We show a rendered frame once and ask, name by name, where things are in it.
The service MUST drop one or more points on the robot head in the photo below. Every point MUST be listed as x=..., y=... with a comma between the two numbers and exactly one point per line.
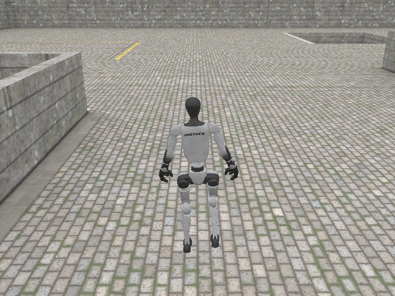
x=193, y=107

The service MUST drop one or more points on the right robot hand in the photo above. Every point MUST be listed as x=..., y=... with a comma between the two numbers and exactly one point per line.
x=231, y=171

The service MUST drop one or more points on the robot right upper arm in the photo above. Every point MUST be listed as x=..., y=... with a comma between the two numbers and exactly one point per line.
x=213, y=128

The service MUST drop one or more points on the left robot hand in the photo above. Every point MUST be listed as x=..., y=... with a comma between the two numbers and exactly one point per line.
x=167, y=173

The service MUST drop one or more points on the robot left forearm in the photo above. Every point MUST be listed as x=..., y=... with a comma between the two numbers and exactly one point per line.
x=165, y=163

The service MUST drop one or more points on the robot left upper arm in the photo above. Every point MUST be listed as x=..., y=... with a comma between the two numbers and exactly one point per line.
x=172, y=141

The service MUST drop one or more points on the robot right forearm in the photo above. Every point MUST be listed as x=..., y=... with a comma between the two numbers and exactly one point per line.
x=228, y=159

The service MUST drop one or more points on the left robot foot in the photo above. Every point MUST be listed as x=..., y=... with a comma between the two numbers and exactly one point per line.
x=187, y=248

